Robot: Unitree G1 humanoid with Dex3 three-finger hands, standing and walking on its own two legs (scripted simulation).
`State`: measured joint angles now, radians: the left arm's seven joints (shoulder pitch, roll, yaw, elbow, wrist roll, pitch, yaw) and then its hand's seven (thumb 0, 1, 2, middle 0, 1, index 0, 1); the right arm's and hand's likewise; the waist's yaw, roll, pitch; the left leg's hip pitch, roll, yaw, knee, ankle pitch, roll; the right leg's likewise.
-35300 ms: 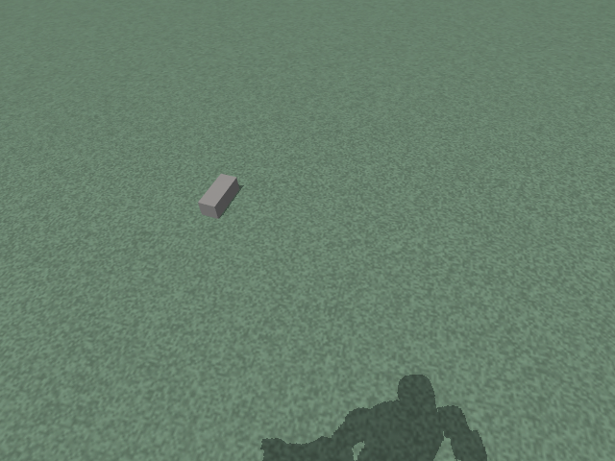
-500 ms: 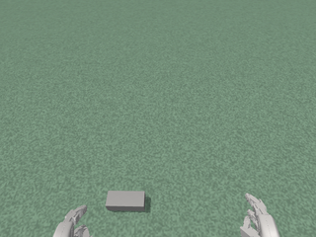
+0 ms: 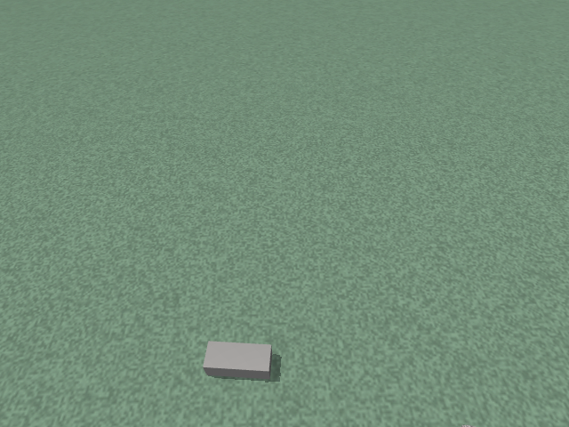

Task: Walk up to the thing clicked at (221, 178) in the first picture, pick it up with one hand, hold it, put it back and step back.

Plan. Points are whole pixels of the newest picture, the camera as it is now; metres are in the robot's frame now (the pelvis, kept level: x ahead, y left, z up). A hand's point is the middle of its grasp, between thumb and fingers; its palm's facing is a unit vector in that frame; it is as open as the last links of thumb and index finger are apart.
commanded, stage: stand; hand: left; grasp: from above
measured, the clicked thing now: (239, 360) +0.48 +0.19 -0.72
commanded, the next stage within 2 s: none
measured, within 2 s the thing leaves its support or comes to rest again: neither
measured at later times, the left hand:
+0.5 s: hand out of the picture +0.02 +0.24 -0.14, palm faces +0.04 -0.94 -0.33, open 7.4 cm
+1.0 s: hand out of the picture +0.04 +0.22 -0.14, palm faces +0.00 -0.95 -0.32, open 7.4 cm
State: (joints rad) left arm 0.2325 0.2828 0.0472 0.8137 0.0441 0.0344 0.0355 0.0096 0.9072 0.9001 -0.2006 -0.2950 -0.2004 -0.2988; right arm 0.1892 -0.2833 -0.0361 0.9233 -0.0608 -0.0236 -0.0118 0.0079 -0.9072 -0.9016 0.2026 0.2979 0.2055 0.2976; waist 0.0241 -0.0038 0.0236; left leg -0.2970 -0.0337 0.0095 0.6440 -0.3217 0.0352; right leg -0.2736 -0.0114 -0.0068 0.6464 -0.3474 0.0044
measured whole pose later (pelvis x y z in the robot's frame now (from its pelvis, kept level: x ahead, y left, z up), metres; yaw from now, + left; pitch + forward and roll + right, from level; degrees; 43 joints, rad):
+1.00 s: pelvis -0.01 -0.01 +0.02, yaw -1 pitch -4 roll +0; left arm 0.16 0.28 0.02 1.16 0.02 -0.01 0.02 0.01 0.91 0.90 -0.20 -0.29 -0.20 -0.30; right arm 0.15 -0.30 -0.01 1.15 -0.02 0.00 -0.01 0.00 -0.91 -0.90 0.20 0.30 0.20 0.30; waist 0.00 0.02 0.05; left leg -0.11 -0.01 0.01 0.33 -0.15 0.01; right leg -0.10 0.01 0.00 0.34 -0.18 -0.01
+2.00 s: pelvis +0.02 -0.03 +0.03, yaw -1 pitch -3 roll +0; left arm 0.10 0.32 0.02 1.15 0.01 -0.02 0.01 0.01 0.91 0.90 -0.20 -0.29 -0.20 -0.30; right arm 0.11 -0.33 -0.01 1.15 -0.02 -0.01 0.00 0.00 -0.91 -0.90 0.20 0.30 0.20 0.30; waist 0.00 0.02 0.05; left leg -0.07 0.01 0.01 0.29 -0.17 -0.01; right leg -0.06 0.04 0.00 0.30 -0.19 -0.04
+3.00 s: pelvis -0.11 +0.00 +0.00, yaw -6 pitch -3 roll +1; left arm 0.14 0.35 0.07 0.86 0.03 0.03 0.00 0.01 0.91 0.90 -0.20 -0.29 -0.20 -0.30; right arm 0.11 -0.39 -0.04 0.91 0.00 0.06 -0.02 0.00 -0.91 -0.90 0.20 0.30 0.21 0.30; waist 0.01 0.02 0.19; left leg -0.42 -0.07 -0.09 1.04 -0.54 0.01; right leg -0.27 0.02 0.08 0.63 -0.31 -0.03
